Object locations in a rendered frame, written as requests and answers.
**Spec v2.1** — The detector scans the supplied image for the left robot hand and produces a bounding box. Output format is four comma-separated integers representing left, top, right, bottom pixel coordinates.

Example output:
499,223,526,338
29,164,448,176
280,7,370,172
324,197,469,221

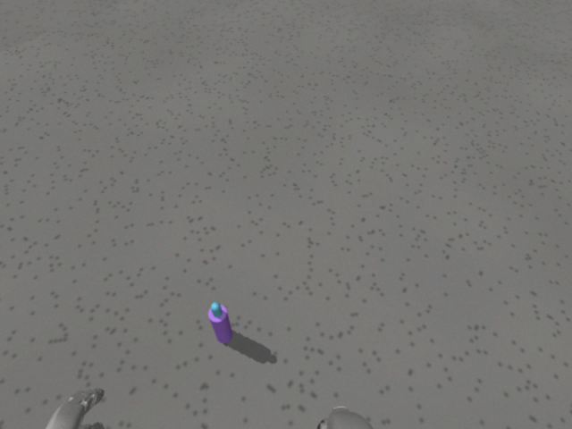
46,388,105,429

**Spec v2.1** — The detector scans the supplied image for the bottle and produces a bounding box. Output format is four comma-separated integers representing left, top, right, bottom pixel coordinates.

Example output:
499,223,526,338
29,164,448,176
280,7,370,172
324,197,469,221
208,302,232,343

